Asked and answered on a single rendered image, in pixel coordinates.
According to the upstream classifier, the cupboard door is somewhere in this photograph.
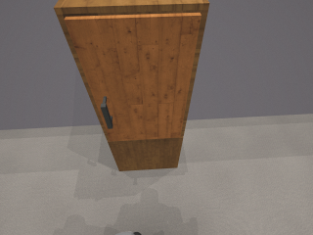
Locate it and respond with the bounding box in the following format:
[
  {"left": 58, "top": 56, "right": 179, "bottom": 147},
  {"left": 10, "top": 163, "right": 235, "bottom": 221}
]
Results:
[{"left": 64, "top": 12, "right": 201, "bottom": 142}]

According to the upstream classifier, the handle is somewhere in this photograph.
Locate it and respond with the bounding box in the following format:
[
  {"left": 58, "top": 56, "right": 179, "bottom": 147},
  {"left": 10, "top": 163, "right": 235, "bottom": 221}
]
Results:
[{"left": 100, "top": 96, "right": 113, "bottom": 129}]

